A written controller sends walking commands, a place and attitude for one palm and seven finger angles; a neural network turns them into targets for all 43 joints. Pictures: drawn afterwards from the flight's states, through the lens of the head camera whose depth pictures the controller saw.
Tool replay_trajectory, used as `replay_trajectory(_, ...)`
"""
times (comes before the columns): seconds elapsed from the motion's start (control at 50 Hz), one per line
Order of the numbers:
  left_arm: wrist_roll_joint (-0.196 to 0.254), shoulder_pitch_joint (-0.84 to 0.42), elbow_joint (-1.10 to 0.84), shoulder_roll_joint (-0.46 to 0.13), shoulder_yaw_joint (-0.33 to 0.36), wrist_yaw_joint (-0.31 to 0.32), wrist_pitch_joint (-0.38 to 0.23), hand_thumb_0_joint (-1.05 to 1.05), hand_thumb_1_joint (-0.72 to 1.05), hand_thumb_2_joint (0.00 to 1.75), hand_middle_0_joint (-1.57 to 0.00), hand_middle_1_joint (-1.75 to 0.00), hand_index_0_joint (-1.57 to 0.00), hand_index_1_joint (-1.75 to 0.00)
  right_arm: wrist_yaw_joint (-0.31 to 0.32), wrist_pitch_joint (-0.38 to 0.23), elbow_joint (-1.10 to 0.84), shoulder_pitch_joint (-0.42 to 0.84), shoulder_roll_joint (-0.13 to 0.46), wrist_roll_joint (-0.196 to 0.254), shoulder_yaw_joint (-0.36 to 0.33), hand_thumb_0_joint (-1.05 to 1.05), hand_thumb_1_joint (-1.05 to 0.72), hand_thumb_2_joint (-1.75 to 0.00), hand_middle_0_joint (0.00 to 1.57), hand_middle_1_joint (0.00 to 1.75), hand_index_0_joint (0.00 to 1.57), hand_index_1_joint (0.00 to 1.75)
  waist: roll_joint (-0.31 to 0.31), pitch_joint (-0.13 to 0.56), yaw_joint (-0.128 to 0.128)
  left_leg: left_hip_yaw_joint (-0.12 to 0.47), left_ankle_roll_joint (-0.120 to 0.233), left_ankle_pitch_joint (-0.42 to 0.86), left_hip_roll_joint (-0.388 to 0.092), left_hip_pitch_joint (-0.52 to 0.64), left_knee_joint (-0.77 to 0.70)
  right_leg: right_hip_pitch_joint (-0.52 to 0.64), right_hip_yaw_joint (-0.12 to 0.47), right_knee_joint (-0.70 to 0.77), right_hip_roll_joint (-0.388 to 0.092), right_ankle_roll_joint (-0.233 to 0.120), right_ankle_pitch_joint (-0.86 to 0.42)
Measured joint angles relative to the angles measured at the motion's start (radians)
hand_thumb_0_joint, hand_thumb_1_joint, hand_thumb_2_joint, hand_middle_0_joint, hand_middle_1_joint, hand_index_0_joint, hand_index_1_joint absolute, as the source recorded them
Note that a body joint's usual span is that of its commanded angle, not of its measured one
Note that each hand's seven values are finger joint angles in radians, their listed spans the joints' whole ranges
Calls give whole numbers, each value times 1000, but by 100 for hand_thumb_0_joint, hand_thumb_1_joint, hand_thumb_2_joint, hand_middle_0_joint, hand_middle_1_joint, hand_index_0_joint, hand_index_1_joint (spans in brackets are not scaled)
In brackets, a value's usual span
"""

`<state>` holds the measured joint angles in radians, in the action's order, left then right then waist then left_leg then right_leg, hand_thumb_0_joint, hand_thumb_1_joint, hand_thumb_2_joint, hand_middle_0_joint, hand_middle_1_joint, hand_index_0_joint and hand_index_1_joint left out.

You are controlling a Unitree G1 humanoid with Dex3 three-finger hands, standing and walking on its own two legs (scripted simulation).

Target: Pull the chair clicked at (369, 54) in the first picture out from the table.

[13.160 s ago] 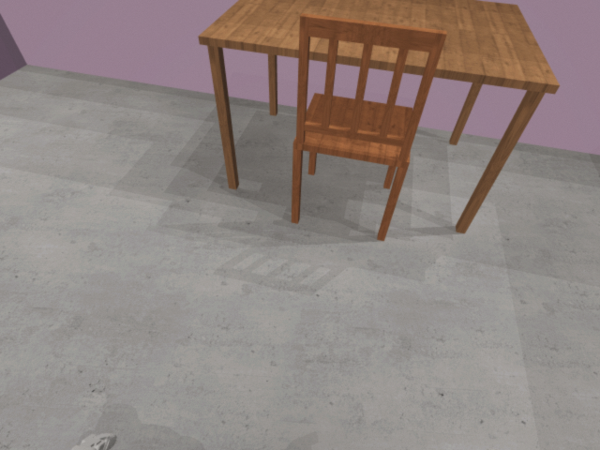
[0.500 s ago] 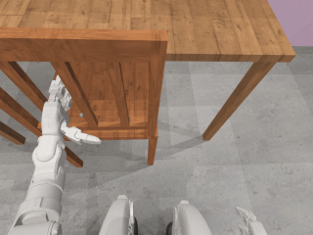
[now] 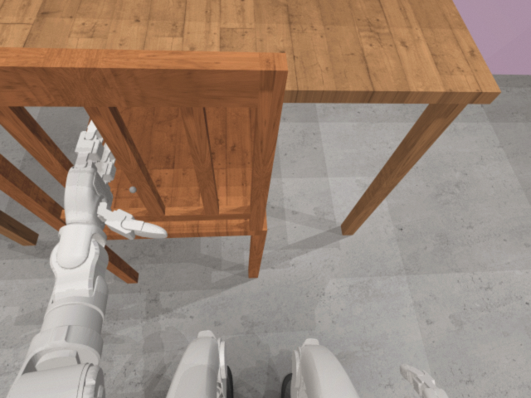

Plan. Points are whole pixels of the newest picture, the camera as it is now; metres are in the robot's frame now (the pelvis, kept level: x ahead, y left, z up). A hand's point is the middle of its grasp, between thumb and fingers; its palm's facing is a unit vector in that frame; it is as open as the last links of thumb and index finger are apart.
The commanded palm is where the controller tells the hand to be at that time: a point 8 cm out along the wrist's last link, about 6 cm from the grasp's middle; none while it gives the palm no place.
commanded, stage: hook a spindle and tug to test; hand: left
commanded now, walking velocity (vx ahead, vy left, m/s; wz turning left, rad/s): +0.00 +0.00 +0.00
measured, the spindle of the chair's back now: (135, 170) +0.44 +0.20 +0.02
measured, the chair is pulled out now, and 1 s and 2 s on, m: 0.00 0.00 0.04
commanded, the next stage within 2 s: step backward, pulling the chair out in 1.60 s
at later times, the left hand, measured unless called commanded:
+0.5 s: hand (143, 190) +0.41 +0.19 +0.02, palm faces +0.06 -1.00 -0.04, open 14.9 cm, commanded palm +0.38 +0.23 +0.02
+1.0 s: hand (145, 186) +0.41 +0.18 +0.02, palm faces +0.06 -1.00 -0.04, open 5.6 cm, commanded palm +0.38 +0.23 +0.02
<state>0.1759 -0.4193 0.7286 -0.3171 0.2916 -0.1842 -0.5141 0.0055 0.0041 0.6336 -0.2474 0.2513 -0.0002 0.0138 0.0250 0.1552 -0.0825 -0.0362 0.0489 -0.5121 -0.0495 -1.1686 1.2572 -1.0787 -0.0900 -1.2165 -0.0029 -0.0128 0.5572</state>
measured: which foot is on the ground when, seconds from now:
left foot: down 0.00-1.00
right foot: down 0.00-1.00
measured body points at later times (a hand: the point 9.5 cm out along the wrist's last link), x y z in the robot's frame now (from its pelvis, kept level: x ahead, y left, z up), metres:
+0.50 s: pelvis +0.00 +0.00 +0.00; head +0.12 +0.02 +0.43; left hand +0.40 +0.24 +0.03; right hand +0.11 -0.25 -0.12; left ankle +0.04 +0.09 -0.63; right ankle +0.01 -0.12 -0.63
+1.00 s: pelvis +0.00 -0.01 +0.00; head +0.13 +0.01 +0.43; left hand +0.40 +0.24 +0.03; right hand +0.10 -0.27 -0.12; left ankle +0.04 +0.09 -0.63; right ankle +0.01 -0.12 -0.63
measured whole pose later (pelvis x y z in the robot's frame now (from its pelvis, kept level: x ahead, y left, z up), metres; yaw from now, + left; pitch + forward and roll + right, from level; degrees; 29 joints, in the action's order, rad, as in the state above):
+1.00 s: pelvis +0.00 -0.01 +0.00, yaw +0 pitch +24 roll -3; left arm 0.16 -0.43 0.73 -0.30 0.27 -0.15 -0.51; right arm 0.00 0.02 0.62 -0.23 0.25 0.00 0.01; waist 0.02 0.16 -0.09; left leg -0.04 0.04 -0.51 -0.05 -1.16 1.25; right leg -1.08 -0.09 -1.22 0.00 -0.02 0.56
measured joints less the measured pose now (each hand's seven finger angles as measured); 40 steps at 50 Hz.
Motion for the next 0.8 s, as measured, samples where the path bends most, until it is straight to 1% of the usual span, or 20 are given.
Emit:
replay_trajectory(0.08, 0, -4, 1, 2, -12, -3, 2, -1, -50, 30, -6, -8, -6, -8, 0, 0, -2, 8, 0, 1, 0, 1, -90, -89, 20, 30, 21, 30, 0, 1, 3, 2, 2, 1, 2, -1, 2, 2, -2, 0, -2, 2, -1)
replay_trajectory(0.16, -5, -13, 0, 14, -32, 9, 4, -1, -50, 30, -7, -9, -7, -8, -1, 0, -6, 16, 1, -1, -1, 1, -90, -89, 20, 30, 21, 30, 2, 0, 7, 3, 4, 3, 6, -3, 2, 1, -3, 0, -6, 4, -2)
replay_trajectory(0.24, -15, -27, 10, 26, -40, 25, 3, -1, -50, 30, -9, -16, -9, -15, -2, 3, -7, 25, 0, -3, 1, 1, -90, -89, 20, 30, 21, 30, 0, 2, 7, 2, 6, 4, 8, -7, 5, -4, -2, -4, -7, 5, -2)
replay_trajectory(0.28, -24, -33, 15, 25, -34, 31, 4, -1, -50, 30, -11, -22, -11, -21, -3, 6, -10, 29, -1, -4, 3, 1, -90, -89, 20, 30, 21, 30, -1, 1, 5, 1, 6, 3, 7, -10, 7, -7, -1, -6, -6, 5, -2)
replay_trajectory(0.34, -24, -27, 1, 23, -35, 40, 5, -1, -50, 30, -14, -33, -14, -33, -5, 9, -16, 29, -4, -5, 2, 1, -90, -89, 20, 30, 21, 30, 1, 0, 3, 1, 5, 2, 5, -10, 8, -8, 0, -7, -5, 5, -2)
replay_trajectory(0.44, -20, -13, -14, 31, -51, 46, 4, -1, -50, 30, -22, -57, -22, -56, -8, 14, -13, 19, -5, -3, 0, 1, -90, -89, 20, 30, 21, 30, 3, 3, 8, -1, 5, 3, 6, -3, 2, -2, 1, -2, -5, 5, -3)
replay_trajectory(0.5, -25, -15, -4, 33, -51, 50, 6, -1, -47, 31, -27, -72, -27, -72, -7, 17, -9, 17, -6, -3, 3, 1, -90, -89, 20, 30, 21, 30, 2, 3, 7, 0, 4, 4, 6, -1, 1, -1, 1, -2, -5, 4, -2)
replay_trajectory(0.58, -27, -16, -3, 34, -51, 58, 3, -1, -36, 35, -34, -94, -34, -93, -6, 17, -7, 16, -6, -4, 1, 1, -90, -89, 20, 30, 21, 30, 3, 0, 4, 1, 1, 4, 5, -3, 2, -2, 0, -5, -4, 1, -1)
replay_trajectory(0.68, -25, -19, 0, 32, -41, 62, 2, -1, -15, 44, -42, -119, -41, -118, -6, 17, -3, 15, -4, -5, 0, 1, -90, -89, 20, 30, 21, 30, 3, 0, 1, 0, -2, 4, 3, -3, 2, -5, 1, -7, -2, -2, -1)
replay_trajectory(0.74, -23, -18, 4, 25, -35, 57, 2, -1, 0, 51, -46, -130, -44, -129, -6, 18, -2, 14, -3, -4, -1, 1, -90, -89, 20, 30, 21, 30, 2, 1, 0, 0, -3, 4, 1, -1, 1, -5, 2, -8, 0, -3, 0)
replay_trajectory(0.8, -17, -16, 4, 20, -30, 50, 5, 0, 15, 58, -47, -135, -46, -136, -5, 17, -2, 14, -2, -2, -1, 1, -90, -89, 20, 30, 21, 30, 2, 1, -2, 1, -5, 3, 0, 1, 0, -2, 1, -6, 2, -5, 0)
